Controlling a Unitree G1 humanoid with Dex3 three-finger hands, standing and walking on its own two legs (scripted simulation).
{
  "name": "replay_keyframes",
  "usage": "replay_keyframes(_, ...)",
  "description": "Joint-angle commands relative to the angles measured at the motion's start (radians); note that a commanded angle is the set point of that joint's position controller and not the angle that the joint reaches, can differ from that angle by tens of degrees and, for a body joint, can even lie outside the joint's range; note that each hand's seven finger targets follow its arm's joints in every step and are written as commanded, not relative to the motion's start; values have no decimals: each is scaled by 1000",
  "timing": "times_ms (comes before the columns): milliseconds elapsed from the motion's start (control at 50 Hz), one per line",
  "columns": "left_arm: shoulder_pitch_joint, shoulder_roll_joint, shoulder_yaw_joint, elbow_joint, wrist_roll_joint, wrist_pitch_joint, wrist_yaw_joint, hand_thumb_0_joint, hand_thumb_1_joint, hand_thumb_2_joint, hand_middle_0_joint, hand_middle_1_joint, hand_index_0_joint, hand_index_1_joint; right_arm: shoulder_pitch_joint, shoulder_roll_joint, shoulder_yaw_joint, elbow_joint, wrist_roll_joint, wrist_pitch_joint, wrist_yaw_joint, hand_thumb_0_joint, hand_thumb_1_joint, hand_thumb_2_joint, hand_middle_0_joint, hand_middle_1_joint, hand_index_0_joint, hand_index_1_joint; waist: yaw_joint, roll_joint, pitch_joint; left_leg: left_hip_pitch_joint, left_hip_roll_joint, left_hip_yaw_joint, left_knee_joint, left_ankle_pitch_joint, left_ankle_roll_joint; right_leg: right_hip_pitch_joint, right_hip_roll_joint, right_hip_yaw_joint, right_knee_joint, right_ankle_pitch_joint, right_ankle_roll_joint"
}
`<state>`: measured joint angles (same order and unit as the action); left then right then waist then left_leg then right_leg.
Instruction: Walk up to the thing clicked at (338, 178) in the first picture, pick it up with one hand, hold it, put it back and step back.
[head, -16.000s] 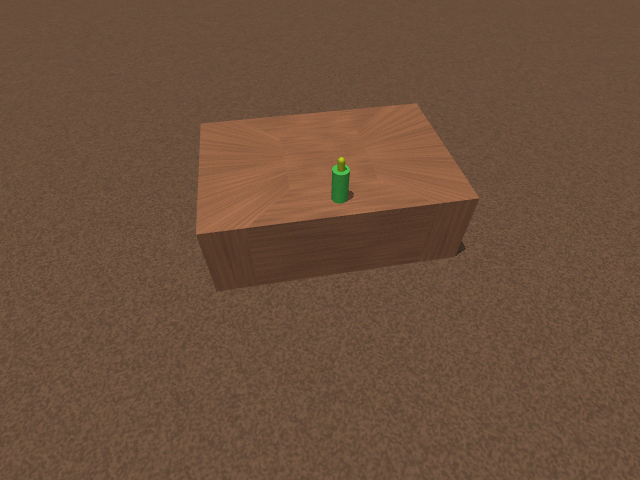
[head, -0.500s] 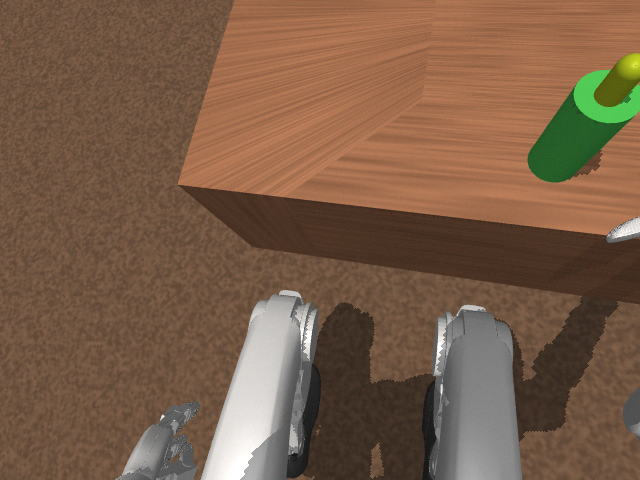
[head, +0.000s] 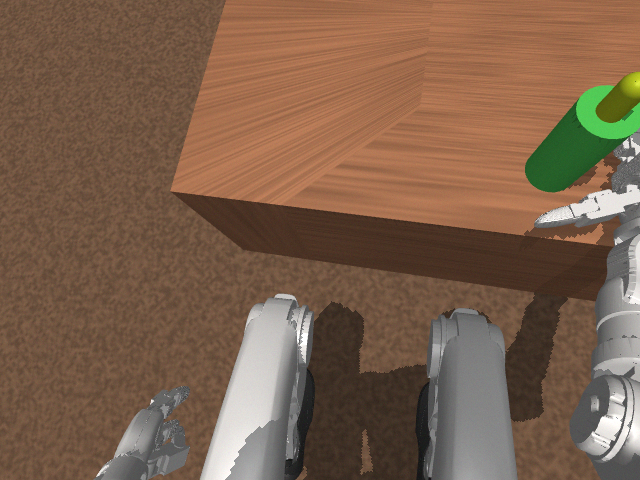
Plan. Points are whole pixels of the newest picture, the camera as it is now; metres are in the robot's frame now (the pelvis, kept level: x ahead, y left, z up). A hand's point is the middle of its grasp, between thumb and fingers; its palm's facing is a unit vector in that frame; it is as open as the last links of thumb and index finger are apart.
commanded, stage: rest palm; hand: right
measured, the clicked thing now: (586, 134) +0.50 -0.24 +0.01
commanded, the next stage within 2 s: close in 0.20 s
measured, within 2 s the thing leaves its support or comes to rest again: leaves its support in 1.44 s
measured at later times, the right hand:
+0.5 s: hand (575, 156) +0.48 -0.23 -0.01, palm faces +0.14 +0.99 -0.02, open 16.1 cm
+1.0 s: hand (572, 143) +0.50 -0.23 -0.01, palm faces +0.16 +0.99 -0.02, open 8.9 cm
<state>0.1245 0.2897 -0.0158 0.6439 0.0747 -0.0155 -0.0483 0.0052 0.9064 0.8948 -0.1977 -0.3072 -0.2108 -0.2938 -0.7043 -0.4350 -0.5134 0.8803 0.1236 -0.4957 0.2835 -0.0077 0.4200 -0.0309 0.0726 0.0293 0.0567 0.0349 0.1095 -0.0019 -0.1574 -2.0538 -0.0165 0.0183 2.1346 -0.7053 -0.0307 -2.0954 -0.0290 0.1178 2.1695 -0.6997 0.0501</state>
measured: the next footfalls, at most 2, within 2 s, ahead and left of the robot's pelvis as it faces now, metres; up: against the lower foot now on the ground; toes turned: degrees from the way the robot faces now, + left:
none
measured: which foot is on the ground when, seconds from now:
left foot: down 0.00-1.00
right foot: down 0.00-1.00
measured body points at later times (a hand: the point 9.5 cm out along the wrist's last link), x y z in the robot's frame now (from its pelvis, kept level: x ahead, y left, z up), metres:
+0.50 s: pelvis -0.01 +0.00 -0.01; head +0.20 -0.03 +0.39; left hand +0.10 +0.28 -0.13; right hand +0.47 -0.29 -0.01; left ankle +0.08 +0.13 -0.37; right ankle +0.08 -0.14 -0.37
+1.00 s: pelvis +0.00 +0.00 -0.01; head +0.21 -0.03 +0.39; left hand +0.10 +0.28 -0.13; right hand +0.48 -0.28 +0.00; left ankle +0.08 +0.13 -0.37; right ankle +0.08 -0.14 -0.37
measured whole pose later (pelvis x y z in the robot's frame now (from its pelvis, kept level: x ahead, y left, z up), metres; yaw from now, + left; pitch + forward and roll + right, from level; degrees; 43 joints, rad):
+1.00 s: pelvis +0.00 +0.00 -0.01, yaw +0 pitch +35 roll +4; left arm 0.14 0.29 -0.01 0.65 0.09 0.03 -0.05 0.00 0.89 0.91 -0.20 -0.30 -0.20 -0.30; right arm -0.80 -0.44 -0.49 0.94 0.08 -0.50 0.20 0.00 0.15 -0.58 0.96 0.78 0.93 0.81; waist 0.13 0.00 -0.15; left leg -2.07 -0.02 0.02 2.15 -0.69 -0.03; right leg -2.11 -0.03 0.12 2.18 -0.69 0.05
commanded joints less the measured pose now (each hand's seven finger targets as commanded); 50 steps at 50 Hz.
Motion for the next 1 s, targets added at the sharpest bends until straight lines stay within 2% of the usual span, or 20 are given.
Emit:
replay_keyframes(0,152,177,81,-44,2,-7,10,0,912,891,-197,-304,-205,-295,-322,-252,-39,-246,15,-80,-18,0,412,-45,71,37,53,37,-8,-127,-702,424,-12,38,-235,304,56,438,-1,-85,-208,246,-78)
replay_keyframes(100,148,175,82,-39,8,4,8,0,842,935,-198,-286,-181,-304,-315,-246,-30,-195,-1,-76,-31,0,397,-73,78,49,61,50,-8,-110,-681,432,-14,36,-236,274,56,397,-1,-88,-208,214,-77)
replay_keyframes(120,135,172,79,-38,6,5,9,0,849,934,-200,-288,-184,-306,-324,-224,-11,-187,-3,-73,-28,0,416,-61,85,46,68,46,1,-111,-651,396,-16,42,-237,245,57,389,-2,-84,-211,185,-77)
replay_keyframes(180,133,186,88,-47,6,8,10,0,847,934,-200,-288,-185,-305,-345,-242,-14,-186,-10,-68,-35,0,454,-46,127,59,111,59,2,-120,-653,383,-15,48,-236,210,61,398,0,-81,-226,157,-74)
replay_keyframes(200,136,181,84,-43,6,9,10,0,846,934,-200,-290,-185,-306,-353,-221,7,-187,-10,-67,-32,0,470,-49,150,74,135,75,9,-122,-632,367,-16,50,-237,203,61,392,0,-81,-223,148,-75)
replay_keyframes(260,134,186,87,-49,4,9,11,0,852,930,-201,-291,-188,-306,-360,-217,4,-181,-1,-62,-40,0,493,-50,159,82,145,82,4,-113,-634,356,-16,52,-238,181,64,382,2,-80,-225,128,-75)
replay_keyframes(280,133,192,87,-46,3,8,12,0,851,929,-202,-294,-189,-308,-359,-215,11,-171,-6,-59,-41,0,473,-60,181,96,167,97,11,-117,-618,323,-17,61,-236,154,64,394,2,-75,-235,104,-74)
replay_keyframes(300,134,192,89,-48,4,7,12,0,891,906,-204,-302,-202,-305,-363,-228,2,-186,-1,-60,-47,0,462,-33,261,130,247,131,-2,-133,-626,341,-15,54,-238,160,66,388,5,-82,-234,108,-73)
replay_keyframes(320,142,193,89,-46,4,8,13,0,897,899,-206,-306,-207,-306,-377,-224,6,-171,-7,-59,-49,0,433,-56,338,165,316,165,16,-116,-633,337,-16,60,-234,171,64,400,2,-76,-231,120,-74)
replay_keyframes(420,151,190,84,-44,8,11,12,0,897,903,-202,-303,-202,-303,-421,-249,-2,-174,-15,-73,-67,0,413,-112,440,249,422,249,9,-132,-635,330,-15,57,-224,176,67,394,4,-78,-226,127,-73)
replay_keyframes(520,162,192,81,-36,10,18,10,0,893,907,-200,-303,-198,-305,-400,-218,21,-131,-25,-71,-76,0,364,-185,591,364,571,365,21,-147,-626,322,-14,62,-220,175,68,405,6,-76,-233,124,-71)
replay_keyframes(600,172,199,83,-44,11,24,12,0,891,906,-197,-300,-196,-301,-426,-259,-7,-157,-27,-69,-86,0,294,-282,742,492,724,493,13,-150,-675,363,-12,53,-220,220,66,416,5,-82,-220,168,-72)
replay_keyframes(700,183,192,82,-36,6,29,11,0,892,908,-195,-299,-193,-301,-419,-252,-12,-150,-22,-62,-89,0,176,-424,944,672,928,673,21,-124,-675,386,-15,53,-232,231,62,396,3,-78,-218,174,-75)
replay_keyframes(740,185,189,85,-44,6,32,11,0,894,905,-195,-297,-193,-298,-410,-259,-17,-161,-27,-61,-96,0,128,-474,974,716,960,717,11,-128,-688,409,-13,48,-234,247,63,402,3,-85,-223,192,-74)
replay_keyframes(800,184,183,80,-34,7,33,12,0,887,907,-195,-296,-192,-299,-418,-236,-4,-139,-25,-61,-98,0,11,-561,1049,797,1031,798,27,-101,-646,399,-16,48,-241,235,60,361,2,-81,-212,173,-80)
replay_keyframes(840,182,190,85,-43,8,35,13,0,894,903,-194,-295,-193,-296,-424,-278,-22,-148,-32,-64,-102,0,-53,-633,1098,865,1083,866,18,-115,-648,402,-16,41,-251,222,60,364,2,-89,-213,161,-79)
replay_keyframes(860,181,186,83,-41,9,35,13,0,895,903,-194,-295,-192,-297,-405,-245,-6,-133,-30,-63,-99,0,-82,-659,1120,890,1104,891,29,-98,-636,413,-14,44,-249,240,57,356,1,-88,-206,175,-81)
replay_keyframes(880,178,187,84,-41,7,34,14,0,891,900,-195,-295,-193,-296,-418,-254,-12,-147,-27,-62,-102,0,-125,-686,1141,913,1124,915,16,-106,-634,396,-15,39,-256,207,60,355,1,-90,-216,146,-81)
replay_keyframes(940,184,189,83,-37,9,35,12,0,894,897,-195,-295,-194,-296,-398,-252,-24,-126,-27,-62,-103,0,-232,-771,1186,982,1167,983,22,-113,-642,393,-16,50,-235,256,60,385,-2,-80,-209,199,-77)
replay_keyframes(980,177,187,81,-42,10,37,10,0,903,891,-194,-294,-194,-293,-408,-239,-4,-145,-31,-68,-98,0,-295,-879,1224,1072,1209,1074,22,-133,-643,376,-16,55,-226,252,64,397,-1,-76,-218,199,-74)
